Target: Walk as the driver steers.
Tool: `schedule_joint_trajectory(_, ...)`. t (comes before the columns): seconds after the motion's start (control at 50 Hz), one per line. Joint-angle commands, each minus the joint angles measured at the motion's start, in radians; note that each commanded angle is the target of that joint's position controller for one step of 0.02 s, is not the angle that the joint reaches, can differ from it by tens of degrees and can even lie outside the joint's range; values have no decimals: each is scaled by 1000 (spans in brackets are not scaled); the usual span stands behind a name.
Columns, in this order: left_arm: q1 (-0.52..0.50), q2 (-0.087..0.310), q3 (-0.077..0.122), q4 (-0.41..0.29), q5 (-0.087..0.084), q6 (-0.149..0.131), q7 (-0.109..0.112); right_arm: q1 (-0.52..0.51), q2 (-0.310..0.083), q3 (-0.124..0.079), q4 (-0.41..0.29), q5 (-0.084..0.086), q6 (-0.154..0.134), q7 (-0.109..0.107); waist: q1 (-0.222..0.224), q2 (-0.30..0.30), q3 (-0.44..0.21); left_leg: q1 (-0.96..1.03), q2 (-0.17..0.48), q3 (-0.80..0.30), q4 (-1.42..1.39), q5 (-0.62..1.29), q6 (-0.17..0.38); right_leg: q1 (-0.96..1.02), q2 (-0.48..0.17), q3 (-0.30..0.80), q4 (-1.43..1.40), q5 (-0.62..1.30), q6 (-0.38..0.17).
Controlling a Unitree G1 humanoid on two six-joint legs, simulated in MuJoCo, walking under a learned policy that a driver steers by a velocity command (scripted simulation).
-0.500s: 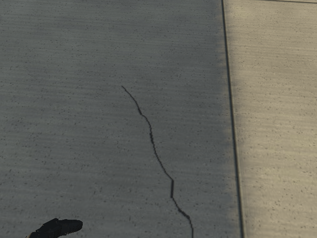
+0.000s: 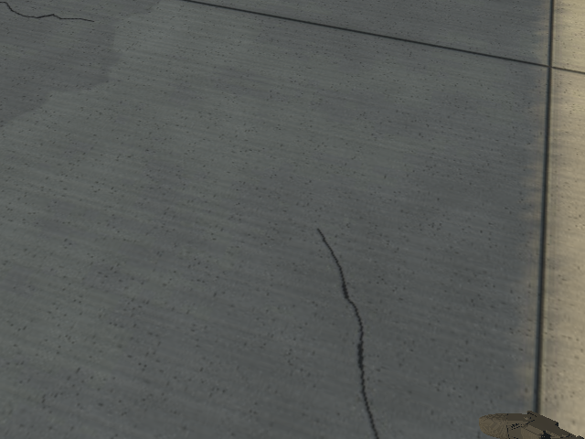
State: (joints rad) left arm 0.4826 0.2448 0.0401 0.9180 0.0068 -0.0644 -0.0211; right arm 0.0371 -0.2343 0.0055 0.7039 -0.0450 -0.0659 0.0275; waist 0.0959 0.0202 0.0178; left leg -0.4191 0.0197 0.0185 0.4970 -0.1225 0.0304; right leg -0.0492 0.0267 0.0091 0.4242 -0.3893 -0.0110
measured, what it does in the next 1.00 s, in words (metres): walks ahead, turning right: right foot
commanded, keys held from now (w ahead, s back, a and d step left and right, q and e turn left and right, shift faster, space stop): w+e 0.70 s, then w+q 0.30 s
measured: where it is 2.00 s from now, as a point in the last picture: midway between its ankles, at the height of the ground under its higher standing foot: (421, 244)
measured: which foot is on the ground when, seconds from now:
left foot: down 0.00-0.52, up 0.54-1.00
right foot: down 0.00-0.00, up 0.02-0.50, down 0.52-1.00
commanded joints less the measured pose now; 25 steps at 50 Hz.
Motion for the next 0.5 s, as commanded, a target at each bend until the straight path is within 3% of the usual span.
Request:
schedule_joint_trajectory(0.02, -12, 22, 2, -131, -29, -16, 8, 391, -313, -96, 29, -30, -14, -39, -201, 262, -272, 695, 422, -547, -200, -268, 143, -536, 32, -38, 582, -95, -58)
schedule_joint_trajectory(0.04, -22, 124, 28, -112, -3, 4, 19, 375, -262, -92, 31, -1, -1, -38, -196, 162, -231, 604, 431, -639, -235, -339, 177, -608, -1, 28, 711, -141, -75)
schedule_joint_trajectory(0.06, -63, 130, 36, -108, 2, 12, 14, 303, -180, -69, 24, 7, -1, -35, -161, 88, -112, 508, 376, -507, -248, -334, 160, -626, -47, 60, 733, -61, -82)
schedule_joint_trajectory(0.08, -89, 105, 32, -107, 1, 16, 5, 253, -132, -58, 24, 12, -7, -32, -139, 79, -45, 423, 325, -383, -280, -227, 142, -611, -77, 53, 710, 4, -75)
schedule_joint_trajectory(0.12, -97, 93, 37, -99, 19, 36, -8, 226, -92, -48, 34, 17, -20, -36, -103, 108, -5, 342, 260, -224, -315, -63, 107, -568, -102, 40, 683, 62, -52)
schedule_joint_trajectory(0.2, -178, 61, 36, -131, 25, 61, -29, 269, -108, -60, 70, 29, -46, -38, -86, 68, 3, 347, 254, -79, -346, 144, 121, -624, -111, 26, 683, 172, -24)
schedule_joint_trajectory(0.28, -313, 48, 27, -181, 27, 65, -45, 307, -106, -65, 104, 26, -44, -38, -102, 60, 41, 362, 236, 43, -358, 195, 123, -678, -117, 2, 540, 299, -8)
schedule_joint_trajectory(0.34, -419, 36, 13, -220, 27, 61, -58, 324, -127, -72, 121, 24, -42, -38, -123, 64, 66, 354, 231, 119, -356, 211, 109, -610, -109, -50, 361, 379, -24)
schedule_joint_trajectory(0.4, -483, 50, 11, -251, 32, 61, -63, 364, -154, -81, 147, 24, -32, -43, -138, 56, 82, 424, 255, 163, -320, 296, 93, -569, -89, -105, 260, 322, -65)
schedule_joint_trajectory(0.46, -451, 71, 21, -255, 39, 61, -52, 375, -191, -90, 164, 22, -12, -50, -113, 75, 39, 505, 261, 218, -147, 689, 72, -460, -11, -164, 210, 178, -124)
schedule_joint_trajectory(0.48, -377, 86, 30, -237, 39, 57, -45, 375, -209, -94, 168, 22, -2, -51, -79, 78, -10, 515, 260, 230, -11, 810, 70, -374, 30, -175, 193, 127, -149)
schedule_joint_trajectory(0.5, -240, 105, 44, -196, 43, 47, -34, 366, -218, -95, 164, 26, 8, -51, -16, 55, -91, 463, 246, 248, 194, 779, 55, -201, 69, -169, 126, 145, -178)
